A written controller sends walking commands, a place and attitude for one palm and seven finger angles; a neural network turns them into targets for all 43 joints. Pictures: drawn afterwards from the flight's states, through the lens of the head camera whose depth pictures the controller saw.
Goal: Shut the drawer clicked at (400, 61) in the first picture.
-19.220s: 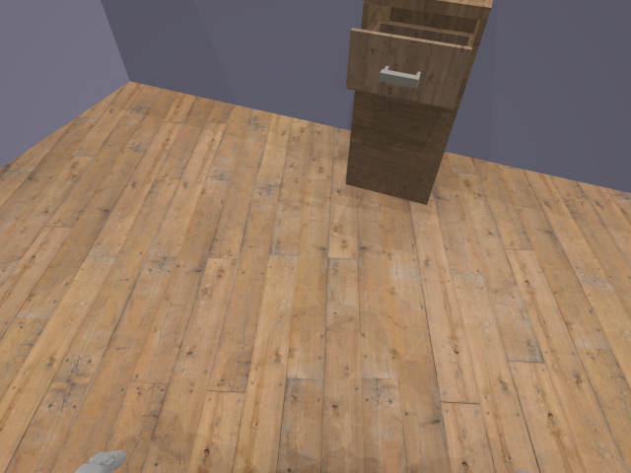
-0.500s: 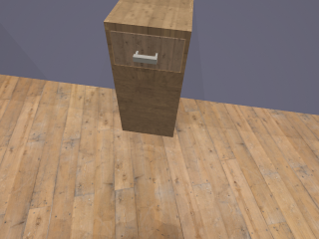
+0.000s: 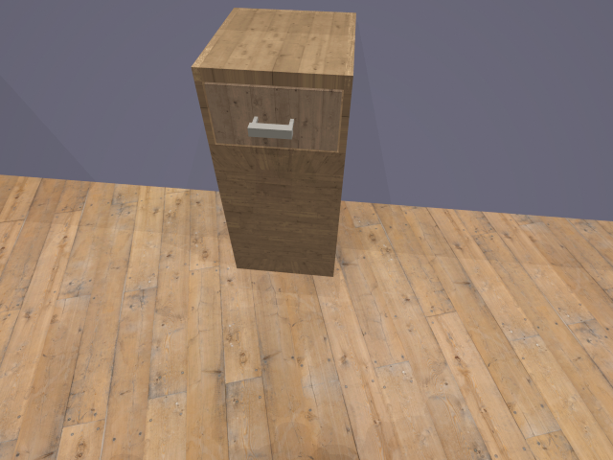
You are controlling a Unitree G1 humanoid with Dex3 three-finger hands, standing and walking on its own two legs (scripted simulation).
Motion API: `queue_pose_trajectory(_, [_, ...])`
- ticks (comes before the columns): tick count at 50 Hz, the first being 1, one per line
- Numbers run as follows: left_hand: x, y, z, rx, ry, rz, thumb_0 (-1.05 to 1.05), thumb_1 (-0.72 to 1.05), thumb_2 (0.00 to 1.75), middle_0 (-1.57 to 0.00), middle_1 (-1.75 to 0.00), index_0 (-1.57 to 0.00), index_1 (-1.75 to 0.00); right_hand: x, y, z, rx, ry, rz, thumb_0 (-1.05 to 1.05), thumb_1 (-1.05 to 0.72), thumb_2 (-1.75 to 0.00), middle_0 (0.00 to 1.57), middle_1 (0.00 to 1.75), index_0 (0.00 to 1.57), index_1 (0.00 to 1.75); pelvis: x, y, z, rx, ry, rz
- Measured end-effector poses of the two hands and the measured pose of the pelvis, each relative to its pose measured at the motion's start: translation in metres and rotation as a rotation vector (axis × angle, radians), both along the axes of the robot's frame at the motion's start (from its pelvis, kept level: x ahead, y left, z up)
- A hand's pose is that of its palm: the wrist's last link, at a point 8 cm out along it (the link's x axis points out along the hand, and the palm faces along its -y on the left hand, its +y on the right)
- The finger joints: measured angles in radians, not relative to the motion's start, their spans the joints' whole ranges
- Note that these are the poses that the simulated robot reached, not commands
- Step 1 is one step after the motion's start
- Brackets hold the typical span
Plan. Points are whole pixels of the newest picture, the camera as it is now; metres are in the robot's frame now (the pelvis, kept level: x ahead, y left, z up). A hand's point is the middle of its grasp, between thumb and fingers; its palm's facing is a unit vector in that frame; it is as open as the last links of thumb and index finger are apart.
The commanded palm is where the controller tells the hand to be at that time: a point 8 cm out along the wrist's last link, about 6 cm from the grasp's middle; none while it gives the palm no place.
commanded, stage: let the arm hang, fingers relaxed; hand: left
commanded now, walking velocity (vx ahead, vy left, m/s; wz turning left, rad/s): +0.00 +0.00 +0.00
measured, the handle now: (272, 126) +0.91 +0.14 -0.06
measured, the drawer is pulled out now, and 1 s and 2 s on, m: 0.00 0.00 0.00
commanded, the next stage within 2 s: look to check the result in 0.16 s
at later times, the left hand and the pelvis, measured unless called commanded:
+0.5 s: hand out of the picture -0.01 +0.15 -0.17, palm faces +0.06 -0.98 -0.18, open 7.4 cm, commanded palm none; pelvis +0.01 -0.01 +0.00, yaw +0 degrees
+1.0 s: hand out of the picture +0.02 +0.15 -0.17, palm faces +0.05 -0.98 -0.20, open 7.4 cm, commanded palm none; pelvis +0.02 -0.03 +0.00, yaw +0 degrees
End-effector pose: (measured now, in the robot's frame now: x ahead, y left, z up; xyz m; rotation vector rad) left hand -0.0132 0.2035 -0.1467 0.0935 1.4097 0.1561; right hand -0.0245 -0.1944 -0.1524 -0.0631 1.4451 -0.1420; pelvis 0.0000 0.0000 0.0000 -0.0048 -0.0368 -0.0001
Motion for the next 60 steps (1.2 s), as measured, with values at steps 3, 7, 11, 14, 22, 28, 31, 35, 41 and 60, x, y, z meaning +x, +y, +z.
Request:
queue_pose_trajectory(3, [0.004, -0.001, -0.001, 0.003, 0.000, -0.006, 0.01, 0.91, 0.90, -0.21, -0.30, -0.20, -0.31, -0.003, -0.002, 0.001, -0.005, 0.004, -0.010, 0.01, -0.91, -0.90, 0.20, 0.29, 0.20, 0.30, 0.001, -0.002, 0.000, 0.000, 0.000, -0.001])
queue_pose_trajectory(7, [0.006, 0.000, -0.001, 0.007, 0.002, -0.002, 0.01, 0.91, 0.90, -0.21, -0.30, -0.20, -0.30, -0.006, -0.005, 0.002, -0.010, 0.019, -0.015, 0.01, -0.91, -0.90, 0.20, 0.29, 0.20, 0.30, 0.003, -0.004, 0.000, -0.001, 0.001, 0.000])
queue_pose_trajectory(11, [0.004, 0.001, 0.000, 0.013, 0.013, 0.005, 0.00, 0.91, 0.90, -0.20, -0.30, -0.20, -0.30, -0.007, -0.007, 0.003, -0.013, 0.033, -0.013, 0.01, -0.91, -0.90, 0.20, 0.29, 0.20, 0.30, 0.005, -0.005, 0.001, -0.001, 0.002, 0.002])
queue_pose_trajectory(14, [0.002, 0.002, 0.001, 0.017, 0.024, 0.010, 0.00, 0.91, 0.90, -0.20, -0.30, -0.20, -0.30, -0.006, -0.009, 0.003, -0.014, 0.038, -0.010, 0.01, -0.91, -0.90, 0.20, 0.29, 0.20, 0.30, 0.007, -0.007, 0.001, 0.000, 0.002, 0.003])
queue_pose_trajectory(22, [-0.002, 0.000, 0.003, 0.023, 0.048, 0.012, 0.00, 0.91, 0.90, -0.20, -0.29, -0.20, -0.30, 0.006, -0.015, 0.002, -0.017, 0.021, -0.001, 0.00, -0.91, -0.90, 0.20, 0.29, 0.20, 0.30, 0.010, -0.010, 0.002, 0.001, -0.001, -0.001])
queue_pose_trajectory(28, [0.000, -0.003, 0.004, 0.025, 0.046, 0.011, 0.00, 0.91, 0.90, -0.20, -0.29, -0.20, -0.30, 0.018, -0.020, 0.002, -0.020, -0.001, 0.010, 0.01, -0.91, -0.90, 0.20, 0.29, 0.20, 0.30, 0.012, -0.012, 0.002, 0.002, -0.001, -0.002])
queue_pose_trajectory(31, [0.004, -0.005, 0.005, 0.026, 0.040, 0.010, 0.00, 0.91, 0.90, -0.20, -0.29, -0.20, -0.30, 0.021, -0.024, 0.002, -0.025, -0.004, 0.013, 0.01, -0.91, -0.90, 0.20, 0.29, 0.20, 0.30, 0.013, -0.014, 0.002, 0.003, -0.002, -0.002])
queue_pose_trajectory(35, [0.009, -0.006, 0.005, 0.028, 0.030, 0.006, 0.00, 0.91, 0.90, -0.20, -0.29, -0.20, -0.30, 0.025, -0.029, 0.002, -0.030, -0.010, 0.015, 0.01, -0.91, -0.90, 0.20, 0.29, 0.20, 0.30, 0.014, -0.016, 0.002, 0.004, -0.003, -0.002])
queue_pose_trajectory(41, [0.018, -0.007, 0.006, 0.034, 0.014, -0.001, 0.00, 0.90, 0.90, -0.20, -0.29, -0.20, -0.30, 0.029, -0.035, 0.003, -0.034, -0.012, 0.018, 0.01, -0.91, -0.90, 0.20, 0.29, 0.20, 0.30, 0.016, -0.020, 0.003, 0.004, -0.003, -0.002])
queue_pose_trajectory(60, [0.040, -0.004, 0.009, 0.059, -0.014, -0.018, 0.00, 0.90, 0.90, -0.20, -0.29, -0.20, -0.30, 0.040, -0.053, 0.005, -0.053, -0.013, 0.024, 0.00, -0.90, -0.90, 0.20, 0.29, 0.20, 0.30, 0.023, -0.029, 0.004, 0.004, -0.003, -0.003])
